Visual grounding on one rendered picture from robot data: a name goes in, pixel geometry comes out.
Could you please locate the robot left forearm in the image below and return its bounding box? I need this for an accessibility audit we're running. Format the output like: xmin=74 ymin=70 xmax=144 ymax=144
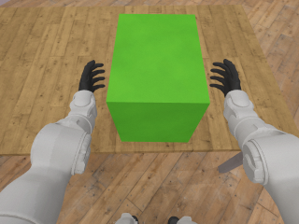
xmin=30 ymin=90 xmax=97 ymax=164

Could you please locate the left robot shin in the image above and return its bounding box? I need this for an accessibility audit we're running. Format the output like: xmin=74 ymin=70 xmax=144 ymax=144
xmin=121 ymin=213 xmax=134 ymax=219

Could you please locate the robot left hand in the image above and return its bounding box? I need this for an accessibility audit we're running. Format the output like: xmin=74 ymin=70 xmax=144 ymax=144
xmin=78 ymin=60 xmax=106 ymax=93

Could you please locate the carton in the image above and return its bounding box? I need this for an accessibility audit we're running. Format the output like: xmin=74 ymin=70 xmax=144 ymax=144
xmin=106 ymin=14 xmax=210 ymax=143

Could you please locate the right robot shin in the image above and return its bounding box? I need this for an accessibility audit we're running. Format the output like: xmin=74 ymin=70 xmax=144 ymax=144
xmin=178 ymin=216 xmax=192 ymax=223

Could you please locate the left robot upper arm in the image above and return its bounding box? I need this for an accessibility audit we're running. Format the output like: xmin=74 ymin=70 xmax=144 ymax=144
xmin=0 ymin=123 xmax=92 ymax=224

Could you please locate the right robot upper arm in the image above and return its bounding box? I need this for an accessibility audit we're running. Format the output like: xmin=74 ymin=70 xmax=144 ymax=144
xmin=242 ymin=133 xmax=299 ymax=224

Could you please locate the robot shin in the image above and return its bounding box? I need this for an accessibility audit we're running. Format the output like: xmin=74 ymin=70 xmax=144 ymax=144
xmin=121 ymin=213 xmax=134 ymax=219
xmin=178 ymin=216 xmax=192 ymax=223

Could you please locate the robot right hand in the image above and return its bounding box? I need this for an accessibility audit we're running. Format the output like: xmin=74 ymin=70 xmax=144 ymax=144
xmin=209 ymin=59 xmax=242 ymax=98

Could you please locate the robot right forearm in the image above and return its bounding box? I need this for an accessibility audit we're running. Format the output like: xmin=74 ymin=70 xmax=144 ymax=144
xmin=223 ymin=90 xmax=299 ymax=152

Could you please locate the table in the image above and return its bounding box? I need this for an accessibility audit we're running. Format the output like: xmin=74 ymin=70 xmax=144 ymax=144
xmin=0 ymin=5 xmax=299 ymax=174

